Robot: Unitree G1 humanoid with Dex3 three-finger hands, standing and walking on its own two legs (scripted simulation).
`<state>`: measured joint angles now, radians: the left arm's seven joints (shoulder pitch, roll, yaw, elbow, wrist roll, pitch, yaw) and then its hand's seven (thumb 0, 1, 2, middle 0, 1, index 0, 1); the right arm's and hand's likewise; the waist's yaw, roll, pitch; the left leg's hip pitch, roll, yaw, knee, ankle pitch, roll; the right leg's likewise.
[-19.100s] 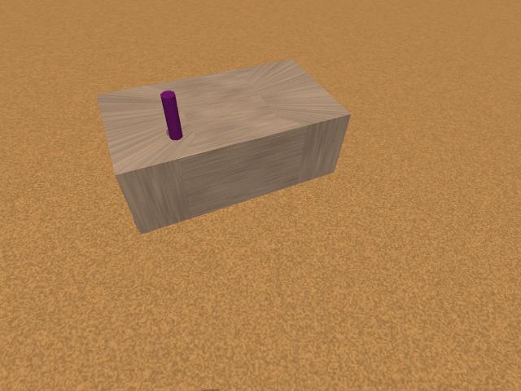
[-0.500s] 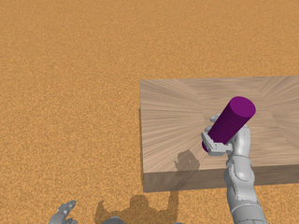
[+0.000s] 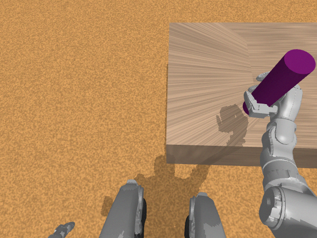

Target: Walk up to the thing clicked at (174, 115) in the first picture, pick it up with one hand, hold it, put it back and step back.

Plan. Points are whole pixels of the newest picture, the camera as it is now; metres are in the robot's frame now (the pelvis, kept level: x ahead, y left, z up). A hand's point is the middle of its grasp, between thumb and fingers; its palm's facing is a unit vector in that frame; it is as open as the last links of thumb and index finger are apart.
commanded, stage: crouch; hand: right
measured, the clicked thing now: (271, 89) +0.46 -0.21 +0.04
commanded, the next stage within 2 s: lower in 0.70 s
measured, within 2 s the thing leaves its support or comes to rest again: rests again in 1.52 s
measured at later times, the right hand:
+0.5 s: hand (252, 96) +0.51 -0.22 -0.06, palm faces +0.27 +0.96 -0.02, open 7.6 cm
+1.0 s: hand (247, 99) +0.52 -0.22 -0.11, palm faces +0.27 +0.96 -0.02, open 7.6 cm
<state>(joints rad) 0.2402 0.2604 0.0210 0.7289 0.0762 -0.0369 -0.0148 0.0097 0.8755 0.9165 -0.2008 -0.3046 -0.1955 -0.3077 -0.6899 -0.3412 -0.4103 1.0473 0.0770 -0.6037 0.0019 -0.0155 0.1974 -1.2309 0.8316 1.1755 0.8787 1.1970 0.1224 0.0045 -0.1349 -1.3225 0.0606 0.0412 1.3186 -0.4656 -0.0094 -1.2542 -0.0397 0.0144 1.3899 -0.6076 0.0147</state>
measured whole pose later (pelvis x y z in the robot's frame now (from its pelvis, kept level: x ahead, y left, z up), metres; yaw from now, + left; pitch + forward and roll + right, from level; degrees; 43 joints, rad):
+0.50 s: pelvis -0.02 +0.00 -0.07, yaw +1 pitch +34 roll +3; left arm 0.22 0.26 -0.01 0.70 0.09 -0.02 -0.02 0.01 0.74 0.84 -0.19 -0.28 -0.19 -0.29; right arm -0.88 -0.47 -0.51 1.13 0.02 -0.55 0.02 -0.02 0.19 -1.23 0.83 1.17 0.88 1.19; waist 0.18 -0.02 -0.15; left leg -1.63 0.06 0.06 1.54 -0.50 -0.01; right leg -1.58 -0.04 0.05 1.65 -0.66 0.01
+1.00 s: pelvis -0.03 +0.00 -0.11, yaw +1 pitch +37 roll +4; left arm 0.23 0.27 -0.03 0.68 0.09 -0.01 -0.03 0.01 0.81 0.87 -0.20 -0.30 -0.20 -0.30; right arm -0.96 -0.52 -0.54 1.15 0.00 -0.50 0.03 -0.02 0.19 -1.23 0.83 1.17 0.88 1.19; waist 0.20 -0.03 -0.15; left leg -1.80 0.07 0.05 1.68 -0.53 -0.01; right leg -1.74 -0.03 0.06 1.80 -0.70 0.01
